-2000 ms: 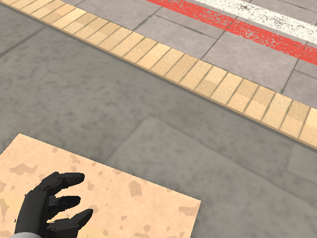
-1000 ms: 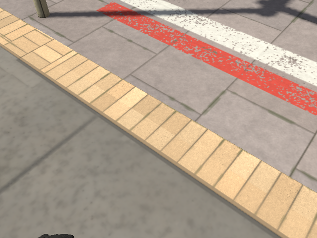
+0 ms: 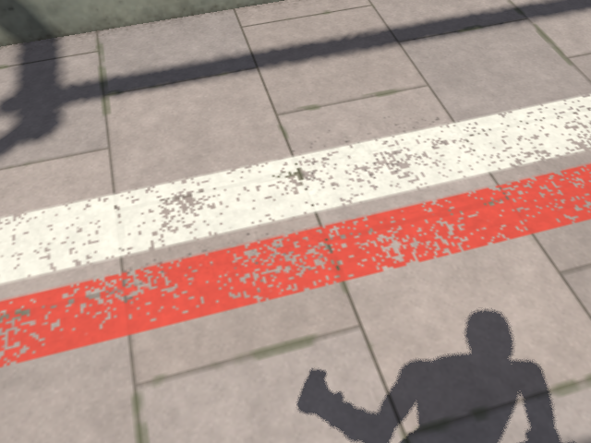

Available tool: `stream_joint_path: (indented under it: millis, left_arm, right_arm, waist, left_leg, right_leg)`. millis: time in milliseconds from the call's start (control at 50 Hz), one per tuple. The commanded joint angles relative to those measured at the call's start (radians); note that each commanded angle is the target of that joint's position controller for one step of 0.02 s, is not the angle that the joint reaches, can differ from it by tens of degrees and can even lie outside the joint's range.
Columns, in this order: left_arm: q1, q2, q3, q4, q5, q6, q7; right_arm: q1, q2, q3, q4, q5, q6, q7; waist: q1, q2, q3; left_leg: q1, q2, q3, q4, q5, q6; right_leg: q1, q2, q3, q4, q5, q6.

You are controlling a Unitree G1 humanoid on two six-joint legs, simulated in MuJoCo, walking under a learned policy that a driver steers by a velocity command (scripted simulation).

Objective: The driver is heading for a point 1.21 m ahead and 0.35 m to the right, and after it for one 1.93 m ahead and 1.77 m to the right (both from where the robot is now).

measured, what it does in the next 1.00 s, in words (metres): goes down, turning right: left foot 0.17 m lower, then right foot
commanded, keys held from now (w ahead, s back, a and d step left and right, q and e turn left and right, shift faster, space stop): w+shift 0.68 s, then w+e+shift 0.32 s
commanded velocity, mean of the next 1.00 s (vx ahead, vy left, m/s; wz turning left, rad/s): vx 1.00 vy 0.00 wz -0.38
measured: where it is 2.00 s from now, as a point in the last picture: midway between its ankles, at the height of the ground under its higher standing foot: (398, 136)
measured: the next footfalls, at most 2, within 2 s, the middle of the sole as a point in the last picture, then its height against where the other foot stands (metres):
left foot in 0.44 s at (229, 404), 0.17 m lower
right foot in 0.88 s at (326, 258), level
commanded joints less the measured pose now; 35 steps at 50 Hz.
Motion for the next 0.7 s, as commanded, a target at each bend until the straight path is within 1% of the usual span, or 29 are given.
stream_joint_path:
  millis: [20, 40, 80, 100, 120, 140, 160, 180, 220, 240, 300, 320, 360, 380, 400, 420, 440, 460, 480, 500, 520, 540, 560, 580, 600, 640, 660, 680, 700]
  left_arm:
    - [0.175, 0.139, 0.044, -0.020, 0.030, -0.042, 0.009]
    - [0.107, 0.103, 0.035, -0.030, 0.038, -0.059, 0.005]
    - [0.012, 0.021, 0.005, -0.037, 0.038, -0.067, 0.017]
    - [0.022, 0.033, 0.005, -0.019, 0.025, -0.058, 0.029]
    - [0.066, 0.074, 0.018, 0.007, 0.026, -0.051, 0.045]
    - [0.118, 0.102, 0.028, 0.020, 0.038, -0.051, 0.054]
    - [0.157, 0.075, 0.017, 0.052, 0.022, -0.054, 0.083]
    - [0.167, 0.053, 0.010, 0.068, 0.013, -0.044, 0.100]
    - [0.195, 0.056, 0.000, 0.087, 0.025, -0.040, 0.114]
    - [0.204, 0.063, -0.001, 0.094, 0.023, -0.044, 0.107]
    - [0.268, 0.062, 0.000, 0.132, -0.002, -0.029, 0.105]
    - [0.278, 0.061, 0.001, 0.134, -0.003, -0.020, 0.110]
    - [0.266, 0.051, 0.001, 0.145, 0.006, -0.004, 0.117]
    - [0.255, 0.058, 0.000, 0.150, 0.007, 0.003, 0.114]
    - [0.241, 0.061, 0.000, 0.155, 0.011, 0.007, 0.104]
    - [0.205, 0.074, 0.002, 0.164, 0.024, -0.008, 0.080]
    - [0.113, 0.075, 0.003, 0.161, 0.001, -0.021, 0.066]
    - [0.091, -0.049, -0.030, 0.151, 0.021, -0.045, 0.054]
    - [0.305, -0.148, -0.057, 0.141, 0.006, -0.068, 0.065]
    - [0.311, -0.074, -0.062, 0.102, -0.032, -0.085, 0.076]
    - [0.149, -0.017, -0.060, 0.057, -0.065, -0.095, 0.071]
    - [-0.015, 0.006, -0.049, 0.046, -0.066, -0.094, 0.082]
    - [-0.054, 0.028, -0.042, 0.042, -0.044, -0.083, 0.084]
    - [-0.063, 0.007, -0.042, 0.048, -0.003, -0.055, 0.075]
    - [-0.035, -0.018, -0.044, 0.055, 0.011, -0.041, 0.065]
    - [-0.100, -0.025, -0.053, 0.027, 0.035, -0.049, 0.062]
    - [-0.142, -0.043, -0.061, 0.015, 0.045, -0.054, 0.052]
    - [-0.203, -0.057, -0.068, 0.000, 0.042, -0.056, 0.042]
    - [-0.253, -0.068, -0.073, -0.011, 0.029, -0.056, 0.033]
  right_arm:
    - [-0.180, -0.174, -0.031, -0.225, 0.041, -0.081, 0.001]
    - [-0.115, -0.150, -0.025, -0.196, 0.024, -0.055, -0.007]
    - [-0.046, -0.151, -0.032, -0.153, 0.004, -0.005, -0.002]
    - [-0.048, -0.141, -0.029, -0.155, -0.004, 0.006, 0.000]
    - [-0.097, -0.093, -0.010, -0.167, -0.023, 0.004, 0.006]
    - [-0.138, -0.100, -0.019, -0.168, -0.019, -0.004, 0.019]
    - [-0.209, -0.119, -0.024, -0.184, -0.014, -0.009, 0.035]
    - [-0.250, -0.077, -0.009, -0.197, -0.036, -0.016, 0.051]
    - [-0.273, -0.058, -0.003, -0.196, -0.032, -0.019, 0.074]
    - [-0.287, -0.065, -0.007, -0.203, -0.023, -0.015, 0.080]
    - [-0.403, -0.069, -0.005, -0.249, -0.007, -0.018, 0.096]
    - [-0.411, -0.072, -0.005, -0.252, -0.001, -0.017, 0.100]
    - [-0.349, -0.096, -0.021, -0.229, 0.016, -0.010, 0.088]
    - [-0.283, -0.110, -0.028, -0.209, 0.018, -0.007, 0.079]
    - [-0.170, -0.144, -0.047, -0.167, 0.021, -0.005, 0.069]
    - [0.003, -0.187, -0.071, -0.123, 0.016, -0.008, 0.060]
    - [0.245, -0.215, -0.084, -0.044, 0.012, -0.009, 0.064]
    - [0.409, -0.154, -0.045, 0.038, -0.008, -0.002, 0.084]
    - [0.378, -0.155, -0.037, 0.033, -0.051, -0.011, 0.088]
    - [0.405, -0.218, -0.073, 0.035, -0.031, 0.001, 0.071]
    - [0.350, -0.180, -0.071, 0.033, -0.029, 0.017, 0.052]
    - [0.243, -0.087, -0.044, 0.008, -0.045, -0.001, 0.038]
    - [0.140, -0.099, -0.027, 0.000, -0.041, -0.034, 0.043]
    - [0.046, -0.079, -0.014, 0.004, -0.037, -0.045, 0.038]
    - [-0.002, -0.060, 0.000, 0.011, -0.029, -0.038, 0.035]
    - [-0.002, -0.062, 0.006, 0.029, -0.020, -0.028, 0.021]
    - [0.038, -0.068, 0.003, 0.046, -0.014, -0.026, 0.012]
    - [0.088, -0.072, -0.001, 0.065, 0.000, -0.024, 0.006]
    - [0.122, -0.090, -0.007, 0.080, 0.014, -0.019, 0.000]
  waist:
    - [0.047, 0.070, -0.118]
    - [-0.013, 0.085, -0.099]
    - [-0.073, 0.066, -0.048]
    - [-0.073, 0.053, -0.045]
    - [-0.045, 0.056, -0.050]
    - [-0.008, 0.052, -0.042]
    - [0.007, 0.049, 0.000]
    - [0.029, 0.001, -0.015]
    - [0.056, -0.013, -0.050]
    - [0.061, -0.021, -0.051]
    - [0.104, -0.028, 0.014]
    - [0.112, -0.039, 0.024]
    - [0.080, -0.063, 0.018]
    - [0.053, -0.067, 0.002]
    - [0.005, -0.054, -0.037]
    - [-0.083, -0.024, -0.140]
    - [-0.227, 0.017, -0.182]
    - [-0.240, 0.216, -0.174]
    - [-0.085, 0.529, -0.238]
    - [-0.126, 0.599, -0.381]
    - [-0.139, 0.317, -0.338]
    - [-0.131, 0.053, -0.225]
    - [-0.055, -0.002, -0.117]
    - [0.020, -0.041, 0.005]
    - [0.064, 0.015, 0.042]
    - [0.050, 0.130, 0.066]
    - [0.030, 0.123, 0.040]
    - [0.001, 0.086, 0.029]
    - [-0.016, 0.059, 0.033]
  left_leg:
    - [-0.688, -0.005, -0.197, 0.098, 0.096, 0.060]
    - [-0.596, 0.037, -0.208, 0.029, 0.119, 0.042]
    - [-0.473, 0.090, -0.203, -0.125, 0.115, 0.002]
    - [-0.460, 0.102, -0.174, -0.214, 0.076, -0.011]
    - [-0.411, 0.077, -0.090, -0.252, 0.194, -0.021]
    - [-0.458, 0.093, -0.122, -0.290, 0.424, -0.007]
    - [-0.498, 0.107, -0.156, -0.450, 0.620, 0.007]
    - [-0.435, 0.100, -0.131, -0.557, 0.825, 0.014]
    - [-0.344, 0.064, -0.091, -0.620, 0.991, 0.029]
    - [-0.331, 0.057, -0.087, -0.619, 0.987, 0.033]
    - [-0.500, 0.081, -0.102, -0.695, 0.893, 0.052]
    - [-0.530, 0.089, -0.102, -0.737, 0.859, 0.042]
    - [-0.483, 0.128, -0.112, -0.826, 0.836, 0.034]
    - [-0.438, 0.138, -0.099, -0.867, 0.808, 0.033]
    - [-0.349, 0.146, -0.087, -0.895, 0.769, 0.036]
    - [-0.147, 0.121, -0.050, -0.885, 0.781, 0.062]
    - [0.122, 0.135, -0.046, -0.947, 0.784, 0.095]
    - [0.408, 0.191, -0.101, -0.748, 0.742, 0.128]
    - [0.592, 0.203, -0.198, -0.477, 1.029, 0.127]
    - [0.711, 0.338, -0.535, -0.720, 0.581, 0.265]
    - [0.611, 0.401, -0.749, -0.967, -0.013, 0.309]
    - [0.396, 0.418, -0.825, -1.054, -0.148, 0.297]
    - [0.183, 0.437, -0.848, -1.054, -0.097, 0.305]
    - [-0.090, 0.382, -0.703, -1.038, 0.038, 0.297]
    - [-0.215, 0.311, -0.535, -1.066, 0.077, 0.259]
    - [-0.291, 0.207, -0.341, -1.145, 0.360, 0.228]
    - [-0.253, 0.193, -0.271, -1.158, 0.480, 0.218]
    - [-0.189, 0.173, -0.210, -1.177, 0.551, 0.205]
    - [-0.114, 0.178, -0.163, -1.213, 0.563, 0.197]
  right_leg:
    - [0.569, -0.309, 0.879, -0.622, -0.263, -0.242]
    - [0.426, -0.284, 0.807, -0.578, -0.165, -0.233]
    - [0.201, -0.205, 0.596, -0.505, 0.008, -0.193]
    - [0.152, -0.190, 0.539, -0.502, 0.045, -0.181]
    - [0.100, -0.162, 0.451, -0.480, 0.196, -0.180]
    - [0.103, -0.148, 0.426, -0.432, 0.207, -0.164]
    - [0.072, -0.106, 0.374, -0.404, 0.086, -0.123]
    - [0.042, -0.083, 0.336, -0.374, -0.025, -0.103]
    - [0.023, -0.072, 0.311, -0.344, -0.093, -0.077]
    - [0.029, -0.083, 0.320, -0.330, -0.115, -0.074]
    - [0.209, -0.135, 0.358, -0.215, -0.106, -0.062]
    - [0.287, -0.142, 0.365, -0.187, -0.063, -0.051]
    - [0.397, -0.158, 0.367, -0.112, 0.071, -0.021]
    - [0.459, -0.163, 0.356, -0.051, 0.181, -0.008]
    - [0.514, -0.155, 0.346, 0.084, 0.314, 0.005]
    - [0.524, -0.129, 0.339, 0.267, 0.503, 0.013]
    - [0.356, -0.089, 0.265, 0.657, 0.534, 0.061]
    - [-0.041, 0.048, 0.252, 1.142, -0.367, 0.090]
    - [-0.368, 0.072, 0.350, 1.315, -0.518, 0.097]
    - [-0.525, 0.050, 0.321, 1.271, -0.427, 0.127]
    - [-0.607, -0.047, 0.240, 1.052, -0.234, 0.105]
    - [-0.554, -0.102, 0.246, 0.952, -0.079, 0.079]
    - [-0.487, -0.133, 0.278, 0.803, -0.008, 0.066]
    - [-0.382, -0.185, 0.271, 0.655, 0.036, 0.092]
    - [-0.295, -0.230, 0.267, 0.498, 0.069, 0.109]
    - [-0.200, -0.228, 0.183, 0.282, 0.188, 0.149]
    - [-0.163, -0.225, 0.151, 0.180, 0.251, 0.148]
    - [-0.145, -0.207, 0.113, 0.072, 0.296, 0.141]
    - [-0.144, -0.188, 0.084, -0.027, 0.343, 0.130]
Velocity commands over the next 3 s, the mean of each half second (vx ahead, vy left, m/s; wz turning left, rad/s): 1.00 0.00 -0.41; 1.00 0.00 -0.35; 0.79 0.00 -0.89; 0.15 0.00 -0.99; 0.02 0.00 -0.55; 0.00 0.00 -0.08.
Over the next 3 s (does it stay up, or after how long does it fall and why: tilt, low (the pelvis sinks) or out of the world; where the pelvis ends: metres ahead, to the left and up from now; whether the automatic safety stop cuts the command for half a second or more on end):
stays up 1.50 -0.31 -0.12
